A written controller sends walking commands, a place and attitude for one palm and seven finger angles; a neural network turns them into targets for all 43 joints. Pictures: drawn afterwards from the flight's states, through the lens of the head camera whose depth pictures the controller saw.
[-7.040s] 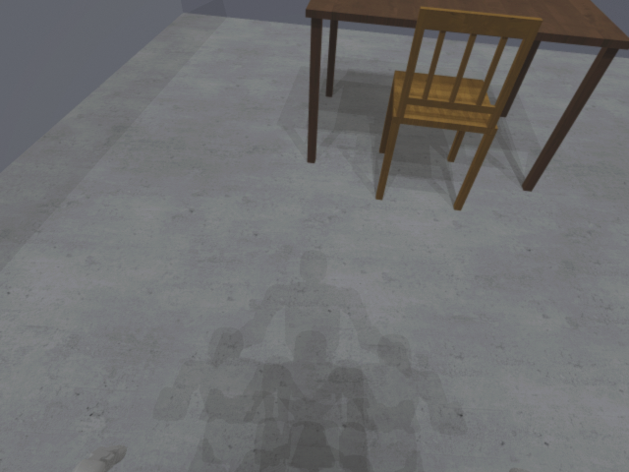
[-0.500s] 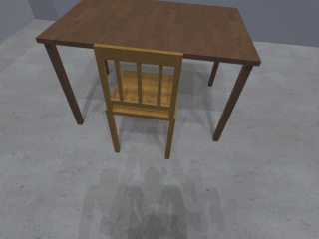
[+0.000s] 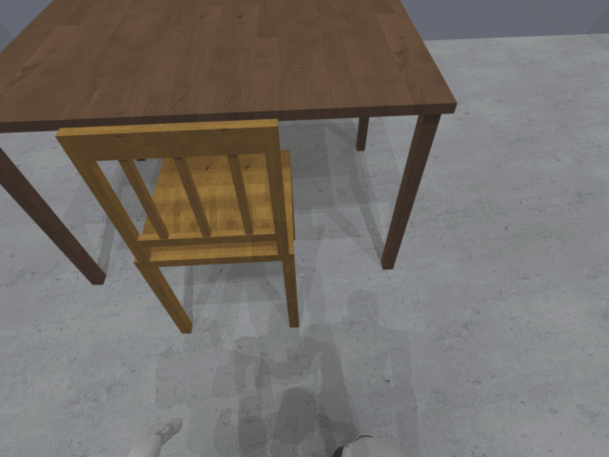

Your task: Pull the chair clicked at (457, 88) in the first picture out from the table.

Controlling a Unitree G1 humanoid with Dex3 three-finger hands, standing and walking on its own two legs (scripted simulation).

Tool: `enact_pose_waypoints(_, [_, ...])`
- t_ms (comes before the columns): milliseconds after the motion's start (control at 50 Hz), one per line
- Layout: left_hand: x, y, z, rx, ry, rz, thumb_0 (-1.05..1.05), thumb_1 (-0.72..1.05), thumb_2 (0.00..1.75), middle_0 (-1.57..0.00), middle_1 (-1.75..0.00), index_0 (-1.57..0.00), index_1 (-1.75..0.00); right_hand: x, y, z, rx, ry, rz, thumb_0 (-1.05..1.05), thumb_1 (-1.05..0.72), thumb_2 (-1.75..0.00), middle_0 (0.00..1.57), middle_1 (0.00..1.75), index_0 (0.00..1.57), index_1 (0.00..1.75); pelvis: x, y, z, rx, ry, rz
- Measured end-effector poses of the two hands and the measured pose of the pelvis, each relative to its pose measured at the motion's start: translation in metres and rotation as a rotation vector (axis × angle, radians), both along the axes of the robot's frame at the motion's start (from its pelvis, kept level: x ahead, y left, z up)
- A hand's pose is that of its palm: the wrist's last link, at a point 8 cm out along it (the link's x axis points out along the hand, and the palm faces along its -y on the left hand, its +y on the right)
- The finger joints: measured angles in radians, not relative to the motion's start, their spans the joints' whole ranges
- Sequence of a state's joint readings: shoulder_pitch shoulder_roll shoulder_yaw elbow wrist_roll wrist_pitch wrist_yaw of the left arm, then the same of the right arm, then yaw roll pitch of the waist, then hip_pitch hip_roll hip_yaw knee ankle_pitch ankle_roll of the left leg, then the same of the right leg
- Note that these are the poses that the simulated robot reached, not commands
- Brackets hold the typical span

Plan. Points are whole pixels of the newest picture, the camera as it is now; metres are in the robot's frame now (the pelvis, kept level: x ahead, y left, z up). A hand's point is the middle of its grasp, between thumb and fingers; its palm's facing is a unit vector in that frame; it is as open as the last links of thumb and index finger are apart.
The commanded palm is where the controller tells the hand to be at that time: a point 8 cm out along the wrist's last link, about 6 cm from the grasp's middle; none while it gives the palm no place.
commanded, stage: take the last steps up to it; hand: left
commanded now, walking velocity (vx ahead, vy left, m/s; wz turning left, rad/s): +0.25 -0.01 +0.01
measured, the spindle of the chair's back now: (194, 198) +0.62 +0.24 -0.09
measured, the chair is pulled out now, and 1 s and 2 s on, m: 0.00 0.00 0.00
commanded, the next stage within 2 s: come to a stop and stand still in 0.30 s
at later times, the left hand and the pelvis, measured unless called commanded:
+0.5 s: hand out of the picture +0.10 +0.17 -0.16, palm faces +0.12 -0.98 -0.13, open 7.3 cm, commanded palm none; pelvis +0.15 +0.01 +0.02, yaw +1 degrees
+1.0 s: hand (204, 436) +0.18 +0.16 -0.14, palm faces +0.00 -0.96 -0.29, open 7.3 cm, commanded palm none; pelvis +0.12 -0.05 +0.02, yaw -1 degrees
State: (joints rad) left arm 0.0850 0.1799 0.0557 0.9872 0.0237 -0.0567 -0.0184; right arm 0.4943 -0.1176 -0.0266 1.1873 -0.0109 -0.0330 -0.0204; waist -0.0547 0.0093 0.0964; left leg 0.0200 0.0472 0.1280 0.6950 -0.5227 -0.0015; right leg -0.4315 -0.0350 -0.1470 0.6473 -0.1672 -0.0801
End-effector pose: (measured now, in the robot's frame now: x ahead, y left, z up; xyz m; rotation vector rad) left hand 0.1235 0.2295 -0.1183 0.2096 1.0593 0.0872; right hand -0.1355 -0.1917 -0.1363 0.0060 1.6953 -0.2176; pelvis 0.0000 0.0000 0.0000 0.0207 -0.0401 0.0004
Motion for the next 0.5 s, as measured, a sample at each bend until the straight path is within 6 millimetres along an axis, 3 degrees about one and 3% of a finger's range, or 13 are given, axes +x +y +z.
enact_pose_waypoints(60, [0.009, -0.009, 0.003, -0.004, 0.007, 0.024, 0.00, 0.91, 0.90, -0.20, -0.30, -0.20, -0.30, 0.041, -0.014, -0.001, -0.004, -0.044, 0.009, 0.01, -0.91, -0.90, 0.20, 0.30, 0.20, 0.30, 0.018, -0.009, 0.005, -0.012, -0.012, 0.007])
enact_pose_waypoints(140, [-0.001, -0.017, 0.008, -0.003, 0.090, 0.068, 0.00, 0.92, 0.90, -0.20, -0.30, -0.20, -0.30, 0.121, -0.035, 0.005, -0.030, -0.187, 0.053, 0.01, -0.91, -0.90, 0.20, 0.30, 0.20, 0.30, 0.042, -0.015, 0.018, -0.020, 0.001, 0.013])
enact_pose_waypoints(200, [-0.007, -0.013, 0.012, 0.014, 0.139, 0.099, -0.01, 0.95, 0.90, -0.20, -0.30, -0.20, -0.30, 0.180, -0.044, 0.012, -0.048, -0.294, 0.085, 0.01, -0.91, -0.90, 0.20, 0.30, 0.20, 0.30, 0.059, -0.018, 0.025, -0.023, 0.017, 0.015])
enact_pose_waypoints(300, [-0.019, -0.013, 0.010, -0.009, 0.224, 0.136, -0.01, 0.94, 0.90, -0.20, -0.30, -0.20, -0.30, 0.256, -0.052, 0.022, -0.079, -0.399, 0.141, 0.01, -0.93, -0.90, 0.19, 0.30, 0.20, 0.30, 0.089, -0.016, 0.030, -0.031, 0.034, 0.014])
enact_pose_waypoints(420, [-0.032, -0.014, -0.001, -0.067, 0.318, 0.199, 0.00, 0.92, 0.90, -0.20, -0.30, -0.20, -0.30, 0.327, -0.039, 0.030, -0.091, -0.462, 0.215, 0.01, -0.93, -0.90, 0.19, 0.30, 0.20, 0.30, 0.125, -0.002, 0.028, -0.043, 0.035, 0.015])
enact_pose_waypoints(500, [-0.033, -0.012, -0.014, -0.098, 0.394, 0.222, 0.00, 0.92, 0.90, -0.20, -0.30, -0.20, -0.30, 0.360, -0.017, 0.030, -0.100, -0.494, 0.242, 0.01, -0.92, -0.90, 0.19, 0.30, 0.20, 0.30, 0.147, 0.011, 0.022, -0.041, 0.025, 0.013])
